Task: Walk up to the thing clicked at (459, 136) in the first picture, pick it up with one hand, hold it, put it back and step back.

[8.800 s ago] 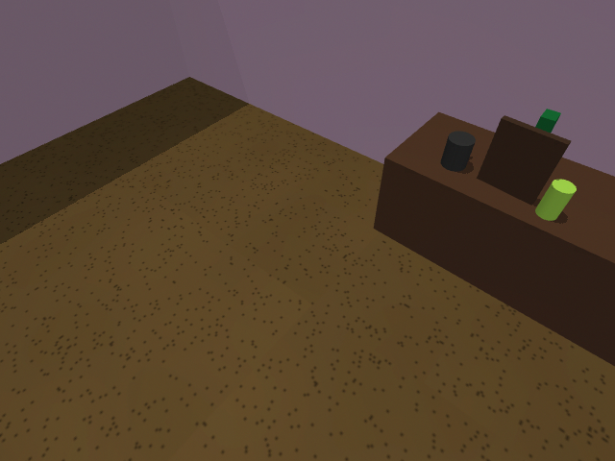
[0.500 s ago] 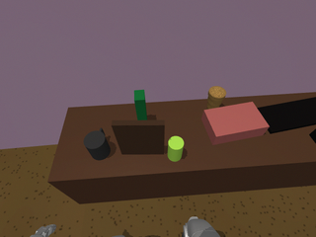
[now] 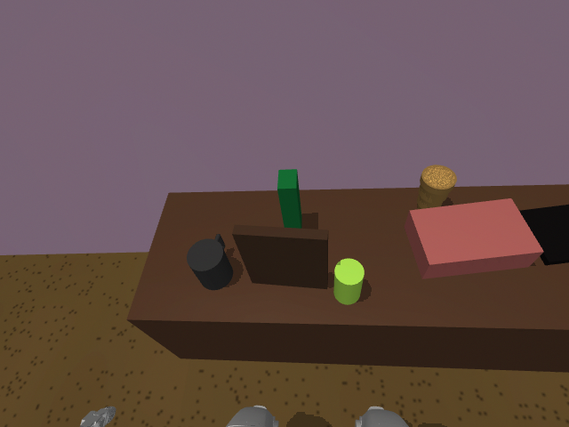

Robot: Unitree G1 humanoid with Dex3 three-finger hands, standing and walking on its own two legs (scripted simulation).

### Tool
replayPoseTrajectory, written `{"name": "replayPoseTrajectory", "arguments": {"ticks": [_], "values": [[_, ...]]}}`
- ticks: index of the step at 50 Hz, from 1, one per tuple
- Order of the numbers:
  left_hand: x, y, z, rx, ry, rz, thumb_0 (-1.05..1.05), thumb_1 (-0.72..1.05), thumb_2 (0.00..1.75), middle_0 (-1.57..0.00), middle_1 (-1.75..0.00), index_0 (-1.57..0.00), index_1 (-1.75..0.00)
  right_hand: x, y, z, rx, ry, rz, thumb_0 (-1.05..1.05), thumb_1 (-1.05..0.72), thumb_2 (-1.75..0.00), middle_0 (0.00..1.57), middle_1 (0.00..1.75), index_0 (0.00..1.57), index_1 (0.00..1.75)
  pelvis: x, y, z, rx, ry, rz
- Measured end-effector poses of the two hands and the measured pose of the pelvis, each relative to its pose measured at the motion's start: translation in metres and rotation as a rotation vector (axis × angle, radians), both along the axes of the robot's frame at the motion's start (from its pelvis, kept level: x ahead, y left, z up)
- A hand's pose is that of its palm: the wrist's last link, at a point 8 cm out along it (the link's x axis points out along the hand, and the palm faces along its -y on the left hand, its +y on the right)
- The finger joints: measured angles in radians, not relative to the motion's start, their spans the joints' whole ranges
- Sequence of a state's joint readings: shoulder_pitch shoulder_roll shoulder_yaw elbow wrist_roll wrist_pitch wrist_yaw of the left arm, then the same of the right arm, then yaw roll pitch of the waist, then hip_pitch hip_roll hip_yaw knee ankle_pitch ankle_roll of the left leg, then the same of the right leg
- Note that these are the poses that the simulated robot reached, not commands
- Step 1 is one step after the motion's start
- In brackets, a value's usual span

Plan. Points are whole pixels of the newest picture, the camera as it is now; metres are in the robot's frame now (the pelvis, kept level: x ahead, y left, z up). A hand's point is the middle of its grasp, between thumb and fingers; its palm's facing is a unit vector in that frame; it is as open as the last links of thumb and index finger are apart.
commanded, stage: walk up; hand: left
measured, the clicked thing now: (213, 259) +0.53 +0.25 -0.30
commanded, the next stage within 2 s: stand in 1.30 s
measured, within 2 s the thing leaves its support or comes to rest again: neither
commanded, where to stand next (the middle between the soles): +0.07 +0.05 m, yaw -1 degrees
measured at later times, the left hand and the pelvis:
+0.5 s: hand out of the picture +0.05 +0.30 -0.14, palm faces +0.02 -0.94 -0.34, open 7.4 cm; pelvis -0.01 +0.04 +0.02, yaw +0 degrees
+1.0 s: hand out of the picture +0.10 +0.28 -0.12, palm faces -0.01 -0.94 -0.35, open 7.4 cm; pelvis +0.00 +0.03 +0.03, yaw -1 degrees
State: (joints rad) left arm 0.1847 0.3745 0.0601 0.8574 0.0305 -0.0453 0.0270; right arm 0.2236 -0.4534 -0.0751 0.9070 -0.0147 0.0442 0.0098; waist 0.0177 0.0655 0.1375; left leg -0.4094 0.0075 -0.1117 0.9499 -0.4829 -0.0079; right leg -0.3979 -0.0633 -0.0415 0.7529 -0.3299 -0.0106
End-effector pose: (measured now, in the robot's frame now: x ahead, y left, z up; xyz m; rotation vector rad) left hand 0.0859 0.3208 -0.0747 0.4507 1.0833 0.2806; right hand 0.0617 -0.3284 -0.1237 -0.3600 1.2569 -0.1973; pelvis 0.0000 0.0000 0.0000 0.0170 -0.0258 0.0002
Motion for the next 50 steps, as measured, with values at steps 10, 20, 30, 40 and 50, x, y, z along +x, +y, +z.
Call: {"name": "replayPoseTrajectory", "arguments": {"ticks": [10, 20, 30, 40, 50], "values": [[-0.014, 0.034, -0.032, -0.094, 0.037, 0.070, 0.01, 0.90, 0.90, -0.20, -0.30, -0.20, -0.30, 0.019, 0.049, 0.025, -0.025, -0.086, 0.052, 0.01, -0.90, -0.90, 0.21, 0.30, 0.20, 0.30, -0.002, 0.029, 0.000, -0.020, -0.021, 0.024], [-0.037, 0.023, -0.037, -0.156, 0.088, 0.066, 0.01, 0.90, 0.89, -0.20, -0.30, -0.20, -0.30, 0.048, 0.071, 0.034, 0.012, -0.162, 0.069, 0.01, -0.90, -0.90, 0.21, 0.30, 0.21, 0.30, -0.007, 0.037, 0.009, -0.035, -0.029, 0.008], [-0.041, 0.023, -0.020, -0.140, 0.112, 0.078, 0.01, 0.90, 0.89, -0.20, -0.30, -0.20, -0.30, 0.047, 0.074, 0.035, 0.050, -0.132, 0.053, 0.01, -0.90, -0.90, 0.21, 0.30, 0.21, 0.30, -0.007, 0.035, 0.021, -0.024, -0.030, 0.005], [-0.024, 0.016, -0.007, -0.127, 0.110, 0.054, 0.01, 0.90, 0.90, -0.20, -0.30, -0.20, -0.30, 0.027, 0.062, 0.032, 0.060, -0.076, -0.005, 0.01, -0.90, -0.90, 0.21, 0.30, 0.20, 0.30, -0.005, 0.031, 0.029, -0.016, -0.027, -0.001], [0.003, 0.004, -0.006, -0.149, 0.071, 0.017, 0.01, 0.90, 0.90, -0.20, -0.30, -0.20, -0.30, 0.002, 0.056, 0.034, 0.050, -0.039, -0.054, 0.01, -0.90, -0.90, 0.21, 0.30, 0.20, 0.30, -0.004, 0.029, 0.031, -0.014, -0.032, -0.011]]}}
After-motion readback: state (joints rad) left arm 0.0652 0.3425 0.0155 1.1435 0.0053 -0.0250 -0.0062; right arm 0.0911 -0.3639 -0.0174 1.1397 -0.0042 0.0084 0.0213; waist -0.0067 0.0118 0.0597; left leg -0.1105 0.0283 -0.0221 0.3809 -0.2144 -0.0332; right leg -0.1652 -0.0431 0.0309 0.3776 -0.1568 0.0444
